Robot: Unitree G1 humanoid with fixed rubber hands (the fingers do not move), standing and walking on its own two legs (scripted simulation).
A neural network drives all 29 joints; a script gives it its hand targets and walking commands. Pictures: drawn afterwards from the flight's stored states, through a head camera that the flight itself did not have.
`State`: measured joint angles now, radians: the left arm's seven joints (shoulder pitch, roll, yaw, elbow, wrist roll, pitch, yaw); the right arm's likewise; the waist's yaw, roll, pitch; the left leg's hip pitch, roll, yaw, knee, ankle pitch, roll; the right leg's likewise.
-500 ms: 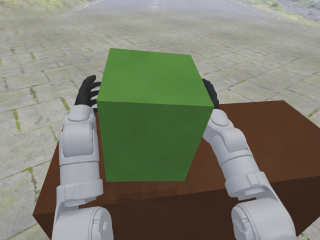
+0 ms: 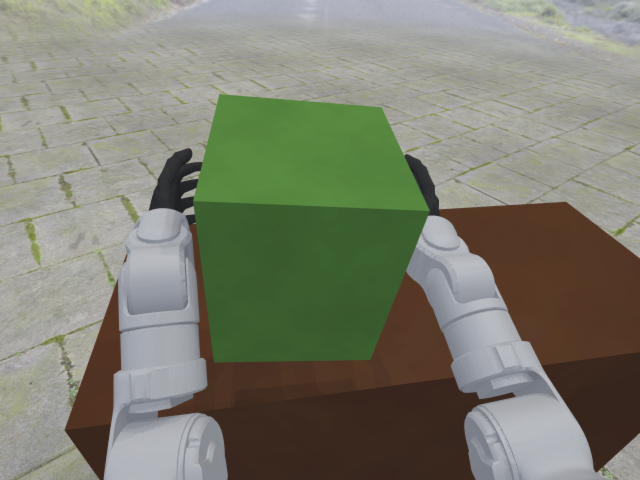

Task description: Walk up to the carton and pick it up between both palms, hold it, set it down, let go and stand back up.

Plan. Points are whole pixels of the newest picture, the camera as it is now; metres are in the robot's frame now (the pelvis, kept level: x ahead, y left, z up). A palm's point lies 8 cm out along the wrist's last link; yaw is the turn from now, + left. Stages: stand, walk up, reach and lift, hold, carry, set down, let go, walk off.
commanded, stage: hold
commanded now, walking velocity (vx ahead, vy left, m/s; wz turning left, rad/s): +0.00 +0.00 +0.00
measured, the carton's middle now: (298, 233) +0.38 +0.01 +0.19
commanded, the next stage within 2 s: none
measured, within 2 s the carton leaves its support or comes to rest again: neither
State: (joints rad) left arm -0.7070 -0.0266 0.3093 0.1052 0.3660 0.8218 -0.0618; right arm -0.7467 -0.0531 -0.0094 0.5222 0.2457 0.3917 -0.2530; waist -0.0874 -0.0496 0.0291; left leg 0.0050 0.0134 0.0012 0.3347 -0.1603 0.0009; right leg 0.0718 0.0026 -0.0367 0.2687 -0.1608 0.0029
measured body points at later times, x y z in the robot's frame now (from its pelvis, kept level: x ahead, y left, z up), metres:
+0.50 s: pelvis +0.00 +0.00 +0.00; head -0.06 +0.02 +0.45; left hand +0.38 +0.15 +0.23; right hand +0.38 -0.14 +0.22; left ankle +0.03 +0.12 -0.75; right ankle +0.01 -0.12 -0.75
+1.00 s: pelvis +0.00 +0.00 +0.00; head -0.06 +0.02 +0.45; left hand +0.38 +0.15 +0.23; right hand +0.38 -0.14 +0.22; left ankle +0.03 +0.12 -0.75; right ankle +0.01 -0.12 -0.75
